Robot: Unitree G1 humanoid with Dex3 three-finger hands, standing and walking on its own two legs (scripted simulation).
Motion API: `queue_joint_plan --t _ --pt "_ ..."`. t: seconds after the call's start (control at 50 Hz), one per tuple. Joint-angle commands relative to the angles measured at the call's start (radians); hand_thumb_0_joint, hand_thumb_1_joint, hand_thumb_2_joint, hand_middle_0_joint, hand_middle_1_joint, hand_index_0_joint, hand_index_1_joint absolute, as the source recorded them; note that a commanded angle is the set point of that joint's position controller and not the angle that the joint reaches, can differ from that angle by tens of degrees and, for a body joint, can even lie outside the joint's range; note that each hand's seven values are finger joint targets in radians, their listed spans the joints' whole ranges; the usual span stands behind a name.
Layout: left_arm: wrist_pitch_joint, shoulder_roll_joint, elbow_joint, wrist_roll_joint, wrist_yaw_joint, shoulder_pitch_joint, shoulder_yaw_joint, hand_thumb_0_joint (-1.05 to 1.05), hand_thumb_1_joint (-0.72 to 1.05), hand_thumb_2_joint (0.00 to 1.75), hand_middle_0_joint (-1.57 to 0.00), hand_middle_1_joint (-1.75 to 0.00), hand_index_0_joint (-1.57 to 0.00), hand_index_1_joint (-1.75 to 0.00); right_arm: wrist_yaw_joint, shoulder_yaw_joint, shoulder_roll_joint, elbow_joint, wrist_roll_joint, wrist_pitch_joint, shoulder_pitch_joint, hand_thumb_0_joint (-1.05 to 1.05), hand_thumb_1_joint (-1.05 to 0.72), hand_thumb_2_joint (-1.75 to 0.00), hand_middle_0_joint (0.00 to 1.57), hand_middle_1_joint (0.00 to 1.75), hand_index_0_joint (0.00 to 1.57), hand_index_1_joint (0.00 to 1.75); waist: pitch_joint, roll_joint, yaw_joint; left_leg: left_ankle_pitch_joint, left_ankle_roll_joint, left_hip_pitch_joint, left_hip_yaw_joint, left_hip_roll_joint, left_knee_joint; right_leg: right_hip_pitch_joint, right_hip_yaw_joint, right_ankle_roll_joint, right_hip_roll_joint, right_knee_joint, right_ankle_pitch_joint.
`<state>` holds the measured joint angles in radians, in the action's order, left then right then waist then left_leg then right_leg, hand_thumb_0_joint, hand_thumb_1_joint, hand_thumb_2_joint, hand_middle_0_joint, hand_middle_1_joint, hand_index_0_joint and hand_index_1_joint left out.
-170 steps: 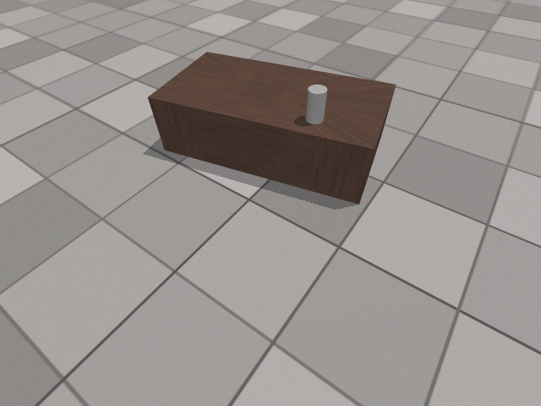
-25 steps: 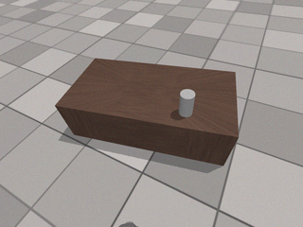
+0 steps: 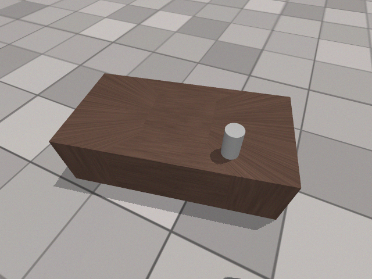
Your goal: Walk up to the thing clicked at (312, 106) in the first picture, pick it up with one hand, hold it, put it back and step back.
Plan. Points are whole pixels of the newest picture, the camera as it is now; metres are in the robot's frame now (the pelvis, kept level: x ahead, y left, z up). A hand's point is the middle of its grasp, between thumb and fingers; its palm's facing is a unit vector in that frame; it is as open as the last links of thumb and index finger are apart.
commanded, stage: walk up
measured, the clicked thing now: (232, 141) +0.72 -0.22 -0.31
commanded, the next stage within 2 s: stand in 1.18 s
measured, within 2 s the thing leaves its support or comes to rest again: neither
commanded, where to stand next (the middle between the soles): +0.09 -0.01 m, yaw +0 degrees
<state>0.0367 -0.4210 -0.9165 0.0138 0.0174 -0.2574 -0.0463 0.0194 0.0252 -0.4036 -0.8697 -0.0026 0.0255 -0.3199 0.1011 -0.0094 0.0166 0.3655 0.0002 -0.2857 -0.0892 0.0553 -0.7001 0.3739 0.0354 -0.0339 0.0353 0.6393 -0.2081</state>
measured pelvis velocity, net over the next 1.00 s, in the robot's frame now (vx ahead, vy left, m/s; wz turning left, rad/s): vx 0.04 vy -0.01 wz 0.00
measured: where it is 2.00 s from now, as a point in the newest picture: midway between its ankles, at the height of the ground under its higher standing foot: outside the picture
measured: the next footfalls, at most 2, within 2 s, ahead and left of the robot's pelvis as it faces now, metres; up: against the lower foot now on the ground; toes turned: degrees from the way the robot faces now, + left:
none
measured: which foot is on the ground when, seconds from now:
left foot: down 0.00-1.00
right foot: down 0.00-1.00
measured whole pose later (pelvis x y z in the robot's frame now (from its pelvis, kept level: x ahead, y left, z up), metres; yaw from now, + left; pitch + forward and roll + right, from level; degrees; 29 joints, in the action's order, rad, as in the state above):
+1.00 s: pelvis +0.04 -0.01 +0.03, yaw +0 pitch -2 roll +0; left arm 0.01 -0.33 -1.18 0.01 0.02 -0.07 -0.02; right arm 0.01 0.01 -0.35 -1.16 -0.01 0.01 -0.10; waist 0.05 0.01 -0.01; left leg 0.22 0.02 -0.06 -0.05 0.04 -0.33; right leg 0.18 0.04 -0.01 0.02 0.34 -0.13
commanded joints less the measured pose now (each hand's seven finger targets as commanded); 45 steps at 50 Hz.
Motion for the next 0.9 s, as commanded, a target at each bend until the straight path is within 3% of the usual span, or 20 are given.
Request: queue_joint_plan --t 0.0,0.02,0.04,0.08,0.1,0.12,0.14,0.2,0.24,0.34,0.42,0.62,0.72,0.88 --pt "0.033 -0.266 0.054 -0.01 -0.028 0.024 -0.052 0.0 0.9 0.9 -0.2 -0.3 -0.2 -0.3 -0.033 0.033 -0.162 0.049 0.022 0.007 0.013 0.0 -0.9 -0.9 0.2 0.3 0.2 0.3 -0.154 -0.123 -0.016 0.172 -0.029 -0.078 0.061 -0.026 -0.116 -0.149 -0.428 -0.219 0.318 -0.224 0.245" --pt "0.028 -0.261 0.055 -0.009 -0.026 0.061 -0.046 0.0 0.9 0.9 -0.2 -0.3 -0.2 -0.3 -0.04 0.04 -0.182 0.019 0.015 0.006 0.019 0.0 -0.9 -0.9 0.2 0.3 0.2 0.3 -0.138 -0.129 -0.013 0.207 -0.033 -0.047 0.074 -0.018 -0.101 -0.104 -0.418 -0.236 0.314 -0.202 0.248" --pt "0.022 -0.24 0.044 -0.011 -0.027 0.078 -0.038 0.0 0.9 0.9 -0.2 -0.3 -0.2 -0.3 -0.039 0.039 -0.181 -0.002 0.016 0.006 0.027 0.0 -0.9 -0.9 0.2 0.3 0.2 0.3 -0.123 -0.131 -0.01 0.188 -0.035 -0.033 0.087 -0.015 -0.059 -0.081 -0.35 -0.204 0.271 -0.197 0.216" --pt "0.011 -0.209 0.04 -0.011 -0.027 0.142 -0.023 0.0 0.9 0.9 -0.2 -0.3 -0.2 -0.3 -0.037 0.041 -0.191 -0.06 0.021 0.021 -0.029 0.0 -0.9 -0.9 0.2 0.3 0.2 0.3 -0.154 -0.147 0.03 -0.111 -0.04 0.077 0.108 0.016 0.149 -0.053 -0.225 -0.106 0.189 -0.116 0.237" --pt "0.007 -0.171 0.033 -0.017 -0.025 0.13 -0.011 0.0 0.9 0.9 -0.2 -0.3 -0.2 -0.3 -0.036 0.044 -0.216 -0.064 0.011 0.027 0.01 0.0 -0.9 -0.9 0.2 0.3 0.2 0.3 -0.16 -0.073 0.009 -0.198 -0.056 0.102 0.193 0.074 0.214 -0.034 -0.161 -0.057 0.131 -0.063 0.239" --pt "0.003 -0.157 0.016 -0.021 -0.022 0.119 -0.009 0.0 0.9 0.9 -0.2 -0.3 -0.2 -0.3 -0.034 0.044 -0.236 -0.055 0.006 0.033 0.076 0.0 -0.9 -0.9 0.2 0.3 0.2 0.3 -0.153 -0.033 -0.02 -0.197 -0.083 0.045 0.26 0.128 0.242 -0.074 -0.11 -0.025 0.068 -0.048 0.152" --pt "0.001 -0.169 -0.01 -0.021 -0.023 0.112 -0.014 0.0 0.9 0.9 -0.2 -0.3 -0.2 -0.3 -0.029 0.039 -0.24 -0.062 0.012 0.032 0.135 0.0 -0.9 -0.9 0.2 0.3 0.2 0.3 -0.131 -0.025 -0.044 -0.194 -0.095 0.001 0.237 0.136 0.226 -0.128 -0.089 -0.019 0.053 -0.074 0.08" --pt "0.009 -0.169 -0.038 -0.017 -0.021 0.167 -0.011 0.0 0.9 0.9 -0.2 -0.3 -0.2 -0.3 -0.029 0.019 -0.195 -0.103 0.009 0.028 0.149 0.0 -0.9 -0.9 0.2 0.3 0.2 0.3 -0.141 -0.016 -0.018 -0.191 -0.056 0.034 0.161 0.074 0.242 -0.164 -0.147 -0.044 0.109 -0.136 0.152" --pt "0.009 -0.163 -0.066 -0.019 -0.022 0.173 -0.005 0.0 0.9 0.9 -0.2 -0.3 -0.2 -0.3 -0.026 0.014 -0.188 -0.124 0.009 0.027 0.19 0.0 -0.9 -0.9 0.2 0.3 0.2 0.3 -0.125 0.014 -0.031 -0.206 -0.05 0.054 0.156 0.068 0.259 -0.159 -0.137 -0.039 0.107 -0.156 0.182" --pt "0.003 -0.148 -0.104 -0.016 -0.019 0.238 0.003 0.0 0.9 0.9 -0.2 -0.3 -0.2 -0.3 -0.023 0.011 -0.182 -0.168 0.002 0.022 0.225 0.0 -0.9 -0.9 0.2 0.3 0.2 0.3 -0.122 0.014 -0.019 -0.146 -0.043 0.081 0.157 0.081 0.353 -0.184 -0.133 -0.015 0.101 -0.242 0.087" --pt "0.0 -0.141 -0.145 -0.014 -0.015 0.251 0.003 0.0 0.9 0.9 -0.2 -0.3 -0.2 -0.3 -0.02 0.008 -0.175 -0.194 -0.001 0.02 0.262 0.0 -0.9 -0.9 0.2 0.3 0.2 0.3 -0.108 0.015 -0.028 -0.132 -0.037 0.09 0.155 0.077 0.393 -0.212 -0.128 -0.001 0.09 -0.298 0.036" --pt "-0.002 -0.141 -0.189 -0.009 -0.013 0.267 -0.001 0.0 0.9 0.9 -0.2 -0.3 -0.2 -0.3 -0.021 0.011 -0.177 -0.235 -0.003 0.015 0.263 0.0 -0.9 -0.9 0.2 0.3 0.2 0.3 -0.124 0.01 -0.017 -0.175 -0.024 0.146 0.139 0.078 0.426 -0.236 -0.124 0.009 0.096 -0.353 0.064" --pt "-0.002 -0.133 -0.202 -0.01 -0.014 0.251 -0.004 0.0 0.9 0.9 -0.2 -0.3 -0.2 -0.3 -0.024 0.013 -0.174 -0.239 -0.001 0.014 0.266 0.0 -0.9 -0.9 0.2 0.3 0.2 0.3 -0.153 0.001 -0.02 -0.251 -0.023 0.179 0.134 0.085 0.423 -0.259 -0.113 0.013 0.097 -0.344 0.157" --pt "-0.006 -0.131 -0.204 -0.008 -0.016 0.246 -0.008 0.0 0.9 0.9 -0.2 -0.3 -0.2 -0.3 -0.026 0.015 -0.168 -0.242 -0.003 0.009 0.26 0.0 -0.9 -0.9 0.2 0.3 0.2 0.3 -0.13 -0.001 -0.02 -0.229 -0.021 0.182 0.131 0.081 0.433 -0.248 -0.118 0.016 0.097 -0.362 0.11"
